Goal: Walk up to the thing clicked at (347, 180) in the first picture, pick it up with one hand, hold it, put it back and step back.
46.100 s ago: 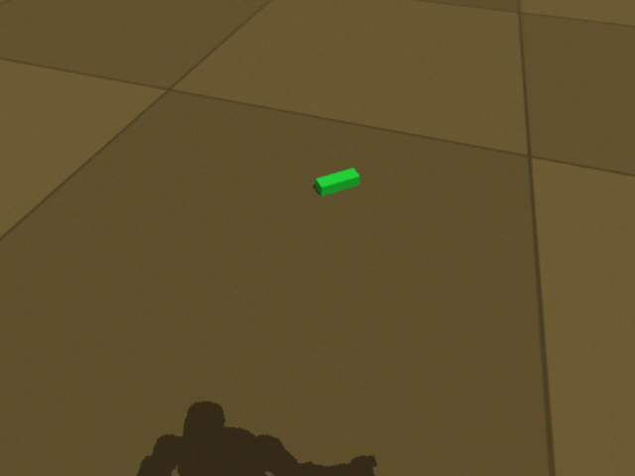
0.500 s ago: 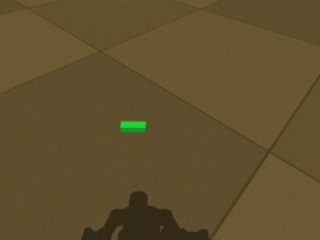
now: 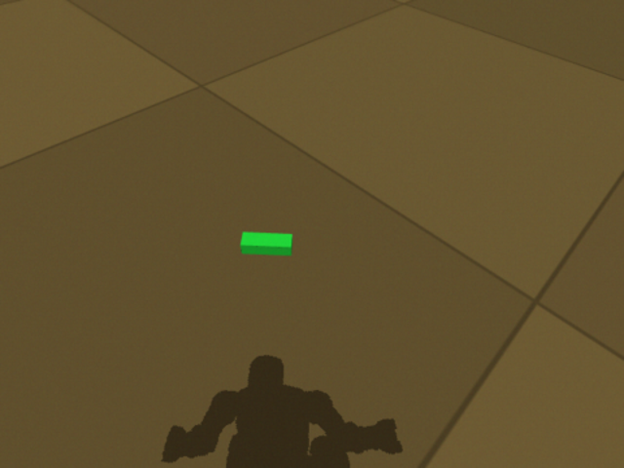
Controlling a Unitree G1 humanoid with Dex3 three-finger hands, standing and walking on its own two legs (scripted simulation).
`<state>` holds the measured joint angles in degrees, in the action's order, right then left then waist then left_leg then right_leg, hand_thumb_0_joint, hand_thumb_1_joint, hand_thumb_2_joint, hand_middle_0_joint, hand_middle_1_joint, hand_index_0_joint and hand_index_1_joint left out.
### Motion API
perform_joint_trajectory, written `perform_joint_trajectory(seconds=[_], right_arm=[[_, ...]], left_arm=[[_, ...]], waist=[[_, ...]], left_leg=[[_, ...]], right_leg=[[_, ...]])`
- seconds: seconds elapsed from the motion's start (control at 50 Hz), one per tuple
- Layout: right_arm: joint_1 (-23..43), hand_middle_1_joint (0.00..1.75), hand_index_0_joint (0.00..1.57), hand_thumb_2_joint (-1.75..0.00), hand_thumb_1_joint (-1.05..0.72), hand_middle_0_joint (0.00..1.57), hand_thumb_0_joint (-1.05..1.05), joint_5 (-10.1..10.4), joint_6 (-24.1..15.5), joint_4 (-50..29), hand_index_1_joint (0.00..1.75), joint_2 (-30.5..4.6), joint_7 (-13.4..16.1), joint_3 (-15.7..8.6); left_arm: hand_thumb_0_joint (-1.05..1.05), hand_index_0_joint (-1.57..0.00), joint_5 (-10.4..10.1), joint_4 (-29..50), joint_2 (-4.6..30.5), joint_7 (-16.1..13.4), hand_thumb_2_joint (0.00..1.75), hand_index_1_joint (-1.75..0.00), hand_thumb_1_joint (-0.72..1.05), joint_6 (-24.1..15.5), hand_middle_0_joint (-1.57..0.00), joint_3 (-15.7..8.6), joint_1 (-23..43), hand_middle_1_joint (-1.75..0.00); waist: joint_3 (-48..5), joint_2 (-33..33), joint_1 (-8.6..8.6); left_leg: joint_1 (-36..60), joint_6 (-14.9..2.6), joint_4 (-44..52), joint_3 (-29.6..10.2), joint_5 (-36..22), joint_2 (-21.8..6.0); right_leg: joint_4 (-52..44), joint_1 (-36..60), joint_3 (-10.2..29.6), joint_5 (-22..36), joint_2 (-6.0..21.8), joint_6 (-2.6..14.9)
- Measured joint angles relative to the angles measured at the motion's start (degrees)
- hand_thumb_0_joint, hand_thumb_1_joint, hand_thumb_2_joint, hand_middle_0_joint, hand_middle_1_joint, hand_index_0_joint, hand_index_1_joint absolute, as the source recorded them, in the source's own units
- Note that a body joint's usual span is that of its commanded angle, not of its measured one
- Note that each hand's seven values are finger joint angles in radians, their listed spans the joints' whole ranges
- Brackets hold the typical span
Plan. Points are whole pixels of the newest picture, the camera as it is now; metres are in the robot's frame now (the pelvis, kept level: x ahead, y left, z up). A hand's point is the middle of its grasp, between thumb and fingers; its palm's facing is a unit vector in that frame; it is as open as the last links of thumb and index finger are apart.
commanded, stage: step back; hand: left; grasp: from above
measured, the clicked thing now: (267, 243) +1.04 +0.19 -0.74
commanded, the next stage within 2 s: stand in 0.16 s
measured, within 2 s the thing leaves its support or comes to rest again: neither
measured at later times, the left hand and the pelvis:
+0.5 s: hand out of the picture +0.10 +0.25 -0.14, palm faces -0.02 -0.94 -0.33, open 7.3 cm; pelvis +0.00 +0.00 +0.01, yaw +0 degrees
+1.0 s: hand out of the picture +0.04 +0.25 -0.14, palm faces -0.02 -0.94 -0.34, open 7.3 cm; pelvis -0.02 -0.01 +0.01, yaw +0 degrees
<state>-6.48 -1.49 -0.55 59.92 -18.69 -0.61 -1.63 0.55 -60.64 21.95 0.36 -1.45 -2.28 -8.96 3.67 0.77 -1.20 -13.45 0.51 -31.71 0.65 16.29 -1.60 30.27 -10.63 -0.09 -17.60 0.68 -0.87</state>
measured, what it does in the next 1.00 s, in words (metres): stands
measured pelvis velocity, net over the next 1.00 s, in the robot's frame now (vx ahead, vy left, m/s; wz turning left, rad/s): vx -0.02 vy -0.01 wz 0.00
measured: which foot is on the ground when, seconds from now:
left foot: down 0.00-1.00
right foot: down 0.00-1.00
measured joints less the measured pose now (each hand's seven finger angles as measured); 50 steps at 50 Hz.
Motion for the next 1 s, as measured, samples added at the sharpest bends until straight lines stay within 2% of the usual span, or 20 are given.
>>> perform_joint_trajectory(seconds=[0.18, 0.38, 0.66, 1.0], right_arm=[[4.43, 0.3, 0.21, -0.9, -0.9, 0.21, 0.01, 0.63, 0.08, 1.49, 0.3, -0.01, 0.31, -0.16], [4.39, 0.3, 0.21, -0.9, -0.9, 0.2, 0.01, 0.87, -0.12, 3.48, 0.3, -0.77, 0.1, 0.64], [1.95, 0.3, 0.21, -0.9, -0.9, 0.2, 0.01, 0.73, 0.13, 5.73, 0.3, -1.22, -0.03, 0.96], [-0.37, 0.3, 0.21, -0.9, -0.9, 0.2, 0.01, 0.42, 0.14, 6.15, 0.3, -1.34, -0.36, 1.21]], left_arm=[[0.01, -0.21, -0.01, -0.8, -0.79, -0.47, 0.9, -0.3, 0.91, -0.12, -0.2, 0.68, 4.15, -0.3], [0.0, -0.21, -0.03, -2.8, -1.97, -0.08, 0.9, -0.3, 0.91, 0.31, -0.2, 1.72, 6.05, -0.3], [0.01, -0.21, 0.18, -5.04, -2.07, 0.31, 0.9, -0.3, 0.91, 0.53, -0.2, 1.7, 4.44, -0.3], [0.01, -0.21, 0.17, -5.47, -1.62, 0.54, 0.9, -0.3, 0.91, 0.64, -0.2, 1.82, 1.57, -0.3]], waist=[[0.28, -0.67, 0.19], [0.35, -0.55, 1.04], [-0.08, -0.81, 1.31], [-0.9, -1.23, 1.05]], left_leg=[[2.49, -0.24, 3.57, 0.99, -1.08, 0.34], [6.41, 0.08, 10.79, 0.77, -4.99, 0.59], [7.22, 0.58, 13.78, 0.26, -7.76, 0.11], [5.55, 0.73, 13.45, 0.01, -8.43, -0.12]], right_leg=[[-2.8, 1.81, 0.88, 0.92, 0.37, -0.29], [-9.37, 5.54, 0.52, 4.36, 0.54, -0.3], [-12.24, 6.42, 0.01, 6.93, 0.01, 0.18], [-11.82, 4.77, -0.19, 7.51, -0.24, 0.4]])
